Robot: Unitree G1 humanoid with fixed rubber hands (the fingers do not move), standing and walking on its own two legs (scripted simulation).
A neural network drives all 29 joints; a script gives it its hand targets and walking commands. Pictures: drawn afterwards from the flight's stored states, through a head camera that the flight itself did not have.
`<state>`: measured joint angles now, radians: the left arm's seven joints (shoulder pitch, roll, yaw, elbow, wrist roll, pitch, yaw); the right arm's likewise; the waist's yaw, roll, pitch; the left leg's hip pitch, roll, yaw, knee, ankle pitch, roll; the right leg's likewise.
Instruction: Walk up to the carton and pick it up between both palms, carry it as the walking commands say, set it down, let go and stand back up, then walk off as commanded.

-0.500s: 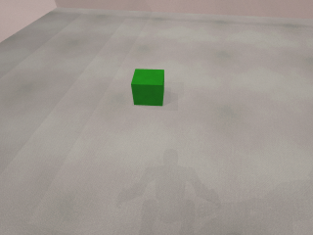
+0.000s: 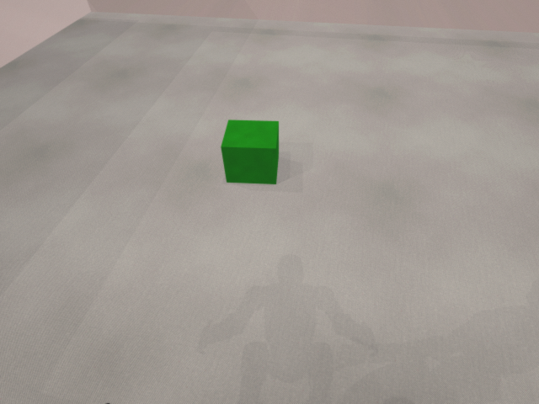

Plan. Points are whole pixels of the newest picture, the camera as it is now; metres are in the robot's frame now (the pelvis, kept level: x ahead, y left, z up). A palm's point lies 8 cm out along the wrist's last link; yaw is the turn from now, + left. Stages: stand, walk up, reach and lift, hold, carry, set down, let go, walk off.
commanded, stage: walk up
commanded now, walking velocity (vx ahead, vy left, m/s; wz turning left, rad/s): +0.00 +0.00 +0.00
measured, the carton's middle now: (252, 152) +1.48 +0.15 -0.66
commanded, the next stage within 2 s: none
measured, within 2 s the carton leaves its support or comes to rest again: neither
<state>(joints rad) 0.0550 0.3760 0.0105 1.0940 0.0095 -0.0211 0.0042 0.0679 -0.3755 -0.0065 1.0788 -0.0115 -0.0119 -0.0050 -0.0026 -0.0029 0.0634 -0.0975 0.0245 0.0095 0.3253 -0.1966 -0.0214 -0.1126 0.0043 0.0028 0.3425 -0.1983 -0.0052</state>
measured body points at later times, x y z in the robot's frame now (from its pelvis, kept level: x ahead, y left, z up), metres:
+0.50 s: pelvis +0.06 +0.05 -0.02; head +0.06 +0.07 +0.43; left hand +0.09 +0.42 -0.12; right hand +0.20 -0.28 -0.09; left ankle +0.13 +0.17 -0.75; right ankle -0.01 -0.11 -0.75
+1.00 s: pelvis +0.25 +0.08 -0.02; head +0.26 +0.09 +0.43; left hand +0.44 +0.40 -0.09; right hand +0.24 -0.27 -0.11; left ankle +0.13 +0.17 -0.75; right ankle +0.37 -0.04 -0.74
